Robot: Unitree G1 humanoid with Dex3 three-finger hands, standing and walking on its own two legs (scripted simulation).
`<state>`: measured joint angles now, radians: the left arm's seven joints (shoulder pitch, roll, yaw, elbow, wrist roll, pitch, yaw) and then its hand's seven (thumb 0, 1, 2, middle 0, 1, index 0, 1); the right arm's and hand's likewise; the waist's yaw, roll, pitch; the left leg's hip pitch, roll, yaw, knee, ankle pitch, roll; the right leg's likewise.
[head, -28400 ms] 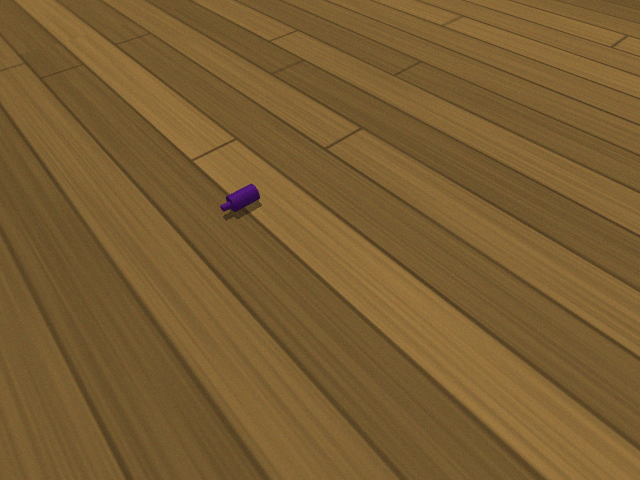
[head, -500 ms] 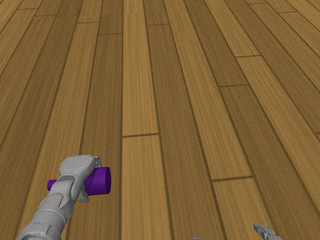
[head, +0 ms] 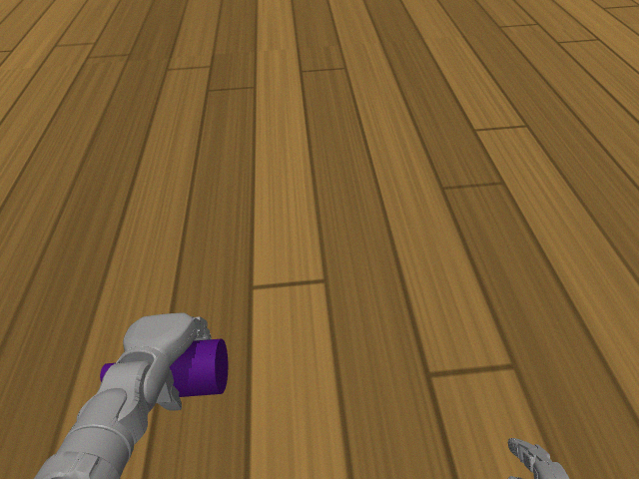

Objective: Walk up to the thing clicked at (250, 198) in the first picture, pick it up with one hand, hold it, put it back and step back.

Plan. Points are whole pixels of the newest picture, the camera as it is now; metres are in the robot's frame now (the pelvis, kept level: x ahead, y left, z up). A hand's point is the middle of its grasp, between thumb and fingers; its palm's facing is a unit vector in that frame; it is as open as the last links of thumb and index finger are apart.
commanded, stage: hold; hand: left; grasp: from above
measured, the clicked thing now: (164, 370) +0.30 +0.24 -0.09
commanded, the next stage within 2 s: crouch in 1.20 s
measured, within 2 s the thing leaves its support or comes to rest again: neither
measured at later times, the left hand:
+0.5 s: hand (170, 381) +0.27 +0.21 -0.05, palm faces -0.49 -0.05 -0.87, open 10.4 cm
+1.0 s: hand (166, 384) +0.26 +0.22 -0.04, palm faces -0.49 -0.05 -0.87, open 10.4 cm
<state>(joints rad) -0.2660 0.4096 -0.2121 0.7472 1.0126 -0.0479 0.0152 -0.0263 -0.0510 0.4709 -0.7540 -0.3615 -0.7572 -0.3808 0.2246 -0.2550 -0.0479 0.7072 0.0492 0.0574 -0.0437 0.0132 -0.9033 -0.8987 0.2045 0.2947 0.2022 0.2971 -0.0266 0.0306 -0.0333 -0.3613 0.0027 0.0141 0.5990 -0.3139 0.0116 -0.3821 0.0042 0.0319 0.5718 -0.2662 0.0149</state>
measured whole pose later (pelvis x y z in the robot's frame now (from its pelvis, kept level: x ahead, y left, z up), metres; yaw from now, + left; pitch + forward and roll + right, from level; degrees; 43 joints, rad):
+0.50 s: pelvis -0.02 -0.01 +0.01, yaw +0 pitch +1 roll +0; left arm -0.23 0.41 -0.22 0.68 0.99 -0.06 -0.02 -0.03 -0.05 0.46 -0.76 -0.34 -0.77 -0.36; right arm 0.19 -0.26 -0.03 0.70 0.05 0.07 -0.06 0.01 -0.90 -0.90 0.20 0.29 0.20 0.30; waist -0.01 0.04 0.00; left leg -0.29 0.00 0.01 0.53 -0.26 0.00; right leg -0.32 0.00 0.03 0.52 -0.22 0.01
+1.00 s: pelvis -0.02 -0.01 +0.01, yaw +0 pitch +0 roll +0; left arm -0.21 0.42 -0.23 0.63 0.99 -0.07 -0.05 -0.03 -0.05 0.47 -0.76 -0.36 -0.76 -0.38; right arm 0.15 -0.25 -0.02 0.70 0.05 0.07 -0.07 0.01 -0.90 -0.90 0.20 0.29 0.20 0.30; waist 0.00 0.04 0.01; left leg -0.25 0.00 0.01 0.50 -0.24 0.01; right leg -0.28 0.00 0.03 0.49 -0.21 0.01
